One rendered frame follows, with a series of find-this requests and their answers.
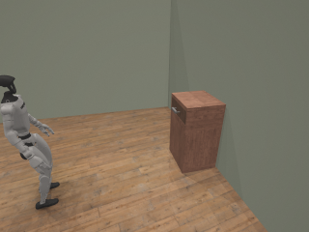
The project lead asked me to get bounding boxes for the robot left hand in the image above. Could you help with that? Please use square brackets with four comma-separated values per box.
[39, 124, 54, 136]

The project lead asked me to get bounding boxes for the robot right forearm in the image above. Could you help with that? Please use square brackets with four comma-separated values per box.
[6, 131, 35, 160]

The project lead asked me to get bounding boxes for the handle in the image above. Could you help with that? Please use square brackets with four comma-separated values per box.
[171, 107, 180, 114]

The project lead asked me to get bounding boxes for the robot right hand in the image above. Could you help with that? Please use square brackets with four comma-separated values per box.
[29, 156, 51, 175]

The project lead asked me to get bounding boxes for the right robot thigh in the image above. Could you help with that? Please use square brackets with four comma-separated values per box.
[20, 144, 51, 180]

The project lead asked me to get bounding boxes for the robot right upper arm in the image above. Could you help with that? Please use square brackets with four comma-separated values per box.
[0, 103, 18, 138]

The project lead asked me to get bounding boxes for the robot left forearm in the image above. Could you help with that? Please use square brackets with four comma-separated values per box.
[27, 112, 42, 128]

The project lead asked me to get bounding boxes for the humanoid robot torso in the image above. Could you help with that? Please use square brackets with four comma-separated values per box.
[0, 96, 36, 147]

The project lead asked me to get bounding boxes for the cabinet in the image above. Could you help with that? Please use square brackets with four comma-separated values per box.
[169, 90, 226, 174]

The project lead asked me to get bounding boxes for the drawer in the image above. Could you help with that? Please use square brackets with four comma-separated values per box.
[172, 97, 186, 124]

